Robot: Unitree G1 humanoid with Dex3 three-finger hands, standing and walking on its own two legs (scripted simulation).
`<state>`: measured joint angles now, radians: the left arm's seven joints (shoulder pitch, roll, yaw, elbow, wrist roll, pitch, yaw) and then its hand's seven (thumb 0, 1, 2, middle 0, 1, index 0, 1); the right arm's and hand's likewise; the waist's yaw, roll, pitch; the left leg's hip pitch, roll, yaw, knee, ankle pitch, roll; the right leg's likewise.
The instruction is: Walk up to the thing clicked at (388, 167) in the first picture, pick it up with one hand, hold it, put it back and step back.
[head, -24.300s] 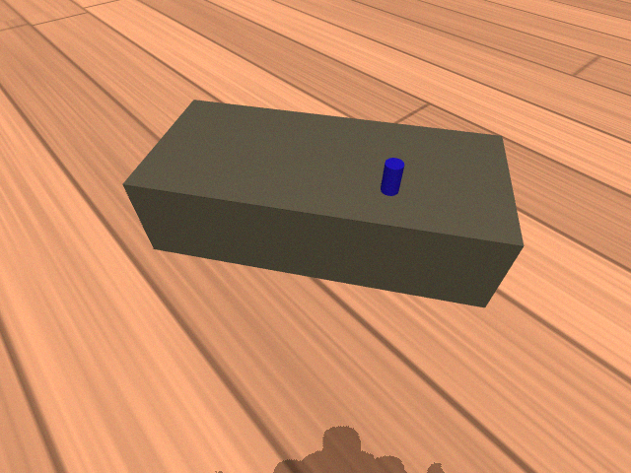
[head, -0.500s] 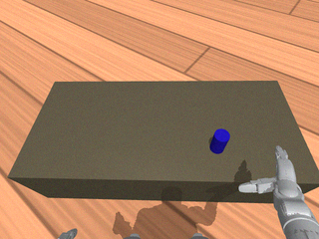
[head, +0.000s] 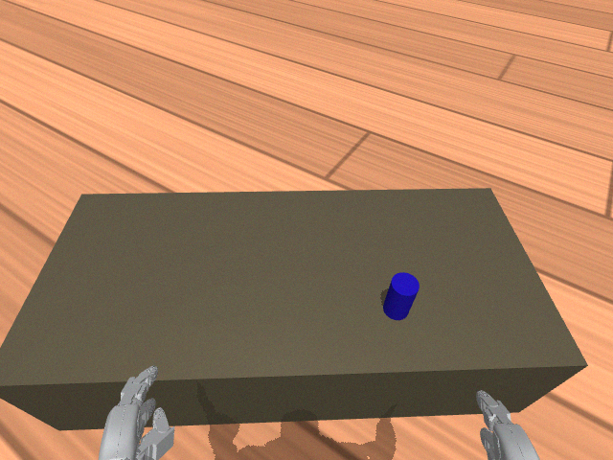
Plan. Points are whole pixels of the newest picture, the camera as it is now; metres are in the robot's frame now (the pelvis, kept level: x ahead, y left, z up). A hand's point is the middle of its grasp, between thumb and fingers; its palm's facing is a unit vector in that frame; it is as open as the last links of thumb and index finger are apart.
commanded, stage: home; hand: right
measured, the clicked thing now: (400, 297) +0.54 -0.23 -0.31
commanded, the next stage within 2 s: none
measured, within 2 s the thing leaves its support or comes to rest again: neither
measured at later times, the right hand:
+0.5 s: hand (462, 444) +0.18 -0.19 -0.06, palm faces +0.03 +0.98 -0.20, open 17.4 cm
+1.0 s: hand (466, 452) +0.17 -0.19 -0.06, palm faces +0.03 +0.98 -0.20, open 17.7 cm
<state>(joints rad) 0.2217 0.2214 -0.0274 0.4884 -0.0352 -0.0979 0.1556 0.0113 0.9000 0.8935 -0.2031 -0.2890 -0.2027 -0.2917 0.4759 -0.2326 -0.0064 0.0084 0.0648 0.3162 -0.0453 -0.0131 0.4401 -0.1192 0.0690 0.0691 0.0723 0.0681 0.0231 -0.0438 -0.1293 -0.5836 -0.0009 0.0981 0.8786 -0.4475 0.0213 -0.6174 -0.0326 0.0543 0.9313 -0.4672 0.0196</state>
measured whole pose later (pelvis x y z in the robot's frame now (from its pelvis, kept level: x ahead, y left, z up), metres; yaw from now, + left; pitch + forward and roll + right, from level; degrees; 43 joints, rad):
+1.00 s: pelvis +0.00 -0.01 -0.01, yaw +1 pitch +10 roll +3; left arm 0.28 0.21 -0.03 0.51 -0.02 -0.21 0.17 0.01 0.90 0.90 -0.20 -0.29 -0.20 -0.29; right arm 0.49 -0.22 -0.03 -0.13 0.06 0.45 -0.02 -0.01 0.58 -0.03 0.05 0.04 0.05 0.04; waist 0.03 -0.04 -0.15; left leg -0.64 0.00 0.08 0.93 -0.47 0.00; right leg -0.68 -0.03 0.04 1.00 -0.51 0.00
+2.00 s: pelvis +0.01 -0.02 -0.01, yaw +1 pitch +11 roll +3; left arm 0.28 0.21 -0.03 0.52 -0.02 -0.21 0.18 0.01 0.90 0.90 -0.20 -0.29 -0.20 -0.30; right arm 0.50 -0.23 -0.03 -0.13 0.06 0.45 -0.02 -0.01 0.55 -0.05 0.05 0.05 0.06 0.05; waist 0.03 -0.04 -0.16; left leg -0.64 0.00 0.08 0.93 -0.48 0.00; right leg -0.68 -0.03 0.04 1.00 -0.52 0.00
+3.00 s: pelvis -0.01 -0.01 +0.06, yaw +1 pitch -4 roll +0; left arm 0.13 0.31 0.02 1.16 0.02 0.01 0.00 0.01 0.91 0.89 -0.20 -0.30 -0.20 -0.30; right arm 0.16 -0.30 0.00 1.13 -0.02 -0.02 -0.02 0.00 -0.68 -0.85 0.20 0.29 0.20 0.29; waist -0.01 0.00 0.06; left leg -0.10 0.03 0.06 0.36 -0.19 0.00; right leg -0.09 0.01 0.01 0.33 -0.18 0.00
